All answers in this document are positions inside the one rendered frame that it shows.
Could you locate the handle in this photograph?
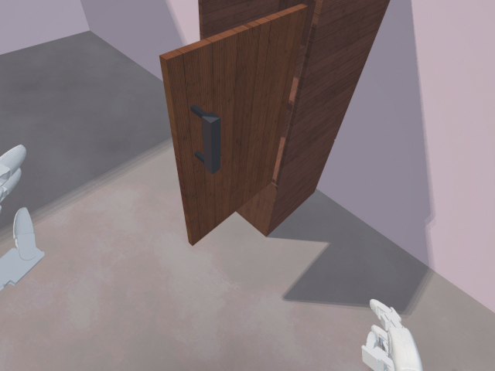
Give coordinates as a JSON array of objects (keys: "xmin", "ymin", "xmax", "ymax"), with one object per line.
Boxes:
[{"xmin": 190, "ymin": 104, "xmax": 220, "ymax": 174}]

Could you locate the cupboard door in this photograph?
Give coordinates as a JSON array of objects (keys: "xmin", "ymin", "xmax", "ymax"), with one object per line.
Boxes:
[{"xmin": 159, "ymin": 4, "xmax": 308, "ymax": 246}]

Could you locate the right robot hand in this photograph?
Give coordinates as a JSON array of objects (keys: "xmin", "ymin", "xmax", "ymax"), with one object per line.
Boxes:
[{"xmin": 362, "ymin": 299, "xmax": 423, "ymax": 371}]

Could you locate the left robot hand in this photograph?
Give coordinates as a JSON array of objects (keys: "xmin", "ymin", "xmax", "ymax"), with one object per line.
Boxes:
[{"xmin": 0, "ymin": 145, "xmax": 44, "ymax": 291}]

